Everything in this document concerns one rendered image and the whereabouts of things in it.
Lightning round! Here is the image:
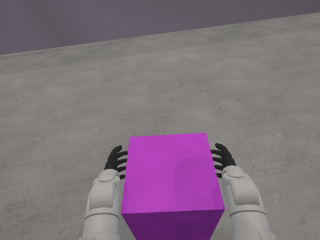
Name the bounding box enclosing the left robot hand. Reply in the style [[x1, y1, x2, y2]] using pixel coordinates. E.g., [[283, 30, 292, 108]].
[[104, 145, 128, 179]]

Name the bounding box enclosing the carton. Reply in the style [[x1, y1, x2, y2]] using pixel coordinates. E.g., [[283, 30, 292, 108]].
[[121, 132, 225, 240]]

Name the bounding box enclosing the right robot hand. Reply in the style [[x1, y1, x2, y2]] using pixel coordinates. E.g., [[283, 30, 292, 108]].
[[210, 143, 236, 178]]

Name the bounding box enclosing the robot left forearm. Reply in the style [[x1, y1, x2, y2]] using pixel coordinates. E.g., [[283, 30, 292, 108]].
[[78, 169, 122, 240]]

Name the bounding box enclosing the robot right forearm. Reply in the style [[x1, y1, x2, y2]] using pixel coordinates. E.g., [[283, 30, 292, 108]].
[[222, 165, 277, 240]]

